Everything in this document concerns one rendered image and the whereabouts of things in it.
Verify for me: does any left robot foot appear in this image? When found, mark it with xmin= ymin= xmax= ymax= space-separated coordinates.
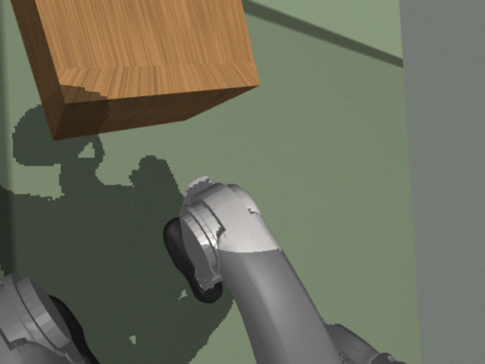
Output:
xmin=48 ymin=295 xmax=100 ymax=364

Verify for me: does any right robot hand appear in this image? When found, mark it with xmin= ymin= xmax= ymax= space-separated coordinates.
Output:
xmin=322 ymin=318 xmax=380 ymax=364

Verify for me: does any right robot foot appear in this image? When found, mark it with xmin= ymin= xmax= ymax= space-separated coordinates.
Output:
xmin=163 ymin=217 xmax=223 ymax=303

